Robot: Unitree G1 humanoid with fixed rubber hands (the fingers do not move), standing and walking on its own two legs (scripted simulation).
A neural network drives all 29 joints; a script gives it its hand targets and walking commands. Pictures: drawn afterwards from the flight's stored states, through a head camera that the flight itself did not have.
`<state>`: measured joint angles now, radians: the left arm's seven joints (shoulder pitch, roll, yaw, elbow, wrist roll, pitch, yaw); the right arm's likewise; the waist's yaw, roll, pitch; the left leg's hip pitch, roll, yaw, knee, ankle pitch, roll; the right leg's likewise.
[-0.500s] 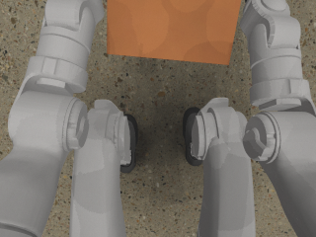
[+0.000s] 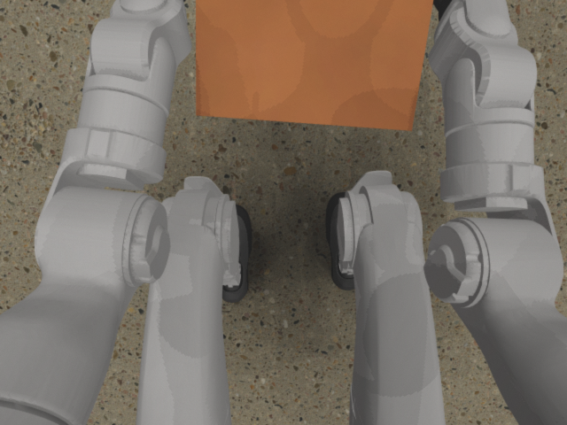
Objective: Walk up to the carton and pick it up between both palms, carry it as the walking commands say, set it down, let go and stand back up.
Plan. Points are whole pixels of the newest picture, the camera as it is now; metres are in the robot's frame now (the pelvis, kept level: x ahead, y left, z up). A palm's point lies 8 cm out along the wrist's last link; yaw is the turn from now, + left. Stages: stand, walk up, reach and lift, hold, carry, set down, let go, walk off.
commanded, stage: reach and lift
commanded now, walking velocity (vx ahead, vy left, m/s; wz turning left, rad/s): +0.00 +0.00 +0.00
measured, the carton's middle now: out of the picture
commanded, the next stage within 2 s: none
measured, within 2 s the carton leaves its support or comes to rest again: neither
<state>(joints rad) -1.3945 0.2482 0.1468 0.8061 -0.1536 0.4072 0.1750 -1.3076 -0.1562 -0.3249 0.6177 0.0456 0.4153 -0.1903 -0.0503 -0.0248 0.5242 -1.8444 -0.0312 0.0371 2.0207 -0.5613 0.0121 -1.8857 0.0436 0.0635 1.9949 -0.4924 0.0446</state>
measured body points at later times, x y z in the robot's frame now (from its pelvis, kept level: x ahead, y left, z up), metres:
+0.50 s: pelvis -0.01 +0.00 +0.05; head +0.31 -0.01 +0.36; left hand +0.55 +0.11 -0.04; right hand +0.53 -0.18 -0.02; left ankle +0.14 +0.11 -0.40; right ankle +0.16 -0.13 -0.40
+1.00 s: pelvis -0.01 +0.00 +0.11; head +0.27 -0.01 +0.45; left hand +0.53 +0.11 +0.04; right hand +0.50 -0.19 +0.05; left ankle +0.14 +0.11 -0.40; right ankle +0.15 -0.13 -0.40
